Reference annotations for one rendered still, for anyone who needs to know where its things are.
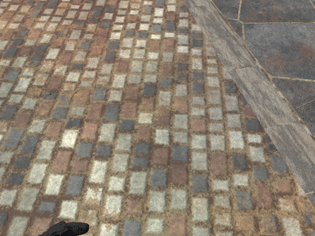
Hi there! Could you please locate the left robot hand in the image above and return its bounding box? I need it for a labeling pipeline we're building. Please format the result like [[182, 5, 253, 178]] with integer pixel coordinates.
[[38, 220, 90, 236]]

